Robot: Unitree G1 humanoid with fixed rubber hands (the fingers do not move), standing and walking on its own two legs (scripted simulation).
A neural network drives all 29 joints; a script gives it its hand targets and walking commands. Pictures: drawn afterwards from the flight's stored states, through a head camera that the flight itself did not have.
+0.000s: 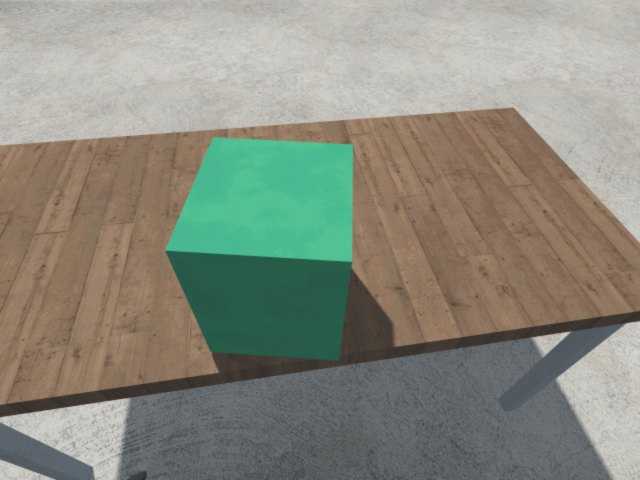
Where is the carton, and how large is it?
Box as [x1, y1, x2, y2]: [165, 137, 352, 360]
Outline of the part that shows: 213,137 165,249 210,350 219,352 338,360 351,266 352,144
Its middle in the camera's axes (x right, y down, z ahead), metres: -0.06 +0.02 +0.57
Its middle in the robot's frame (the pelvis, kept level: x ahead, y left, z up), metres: +0.42 +0.07 +0.03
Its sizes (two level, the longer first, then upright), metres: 0.210 0.200 0.250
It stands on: a table, 0.67 m high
